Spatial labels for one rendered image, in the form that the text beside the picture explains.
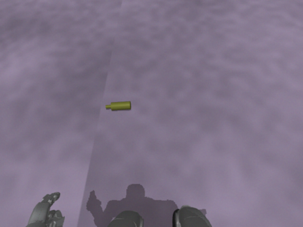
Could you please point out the left robot hand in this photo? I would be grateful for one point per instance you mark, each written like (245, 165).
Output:
(42, 213)

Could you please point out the bottle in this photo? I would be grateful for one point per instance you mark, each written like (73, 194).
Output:
(119, 105)

